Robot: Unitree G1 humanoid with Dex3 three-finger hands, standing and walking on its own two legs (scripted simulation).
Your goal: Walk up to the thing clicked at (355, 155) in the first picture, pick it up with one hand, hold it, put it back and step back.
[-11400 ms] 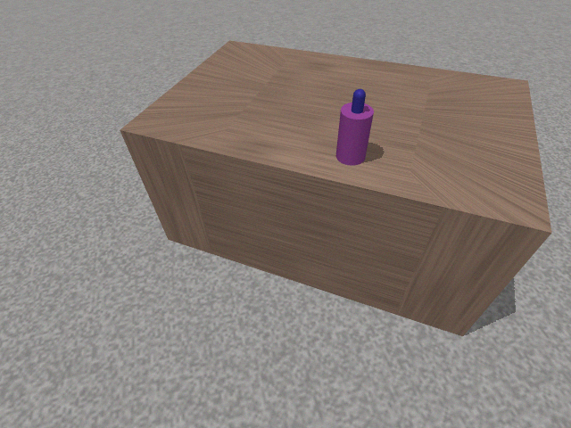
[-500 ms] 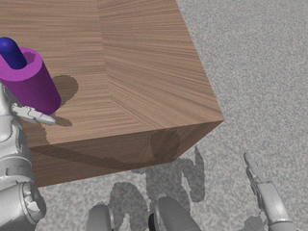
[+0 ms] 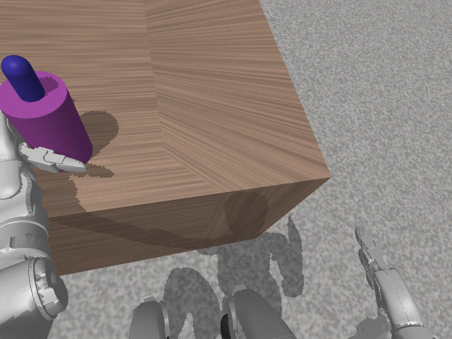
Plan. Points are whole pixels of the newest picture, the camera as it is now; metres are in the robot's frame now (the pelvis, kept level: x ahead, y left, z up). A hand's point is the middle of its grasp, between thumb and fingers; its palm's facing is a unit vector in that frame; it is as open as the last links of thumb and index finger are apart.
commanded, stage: close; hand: left
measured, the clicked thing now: (45, 115) +0.50 +0.23 +0.05
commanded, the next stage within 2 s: settle in 0.40 s
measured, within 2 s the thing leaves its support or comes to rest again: leaves its support in 0.92 s
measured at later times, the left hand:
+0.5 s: hand (47, 131) +0.49 +0.23 +0.02, palm faces +0.21 -0.98 +0.01, open 12.0 cm
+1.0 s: hand (52, 128) +0.49 +0.22 +0.03, palm faces +0.21 -0.98 -0.04, open 11.7 cm
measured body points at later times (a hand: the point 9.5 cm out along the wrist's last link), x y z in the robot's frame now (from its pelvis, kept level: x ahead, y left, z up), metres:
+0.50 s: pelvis +0.00 +0.00 +0.00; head +0.15 +0.06 +0.43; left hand +0.48 +0.28 +0.02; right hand +0.16 -0.25 +0.02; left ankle +0.03 +0.12 -0.62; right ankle +0.01 -0.13 -0.62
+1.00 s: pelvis +0.01 +0.01 +0.02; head +0.15 +0.05 +0.45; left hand +0.47 +0.27 +0.04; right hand +0.17 -0.25 +0.02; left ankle +0.03 +0.12 -0.62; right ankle +0.01 -0.13 -0.62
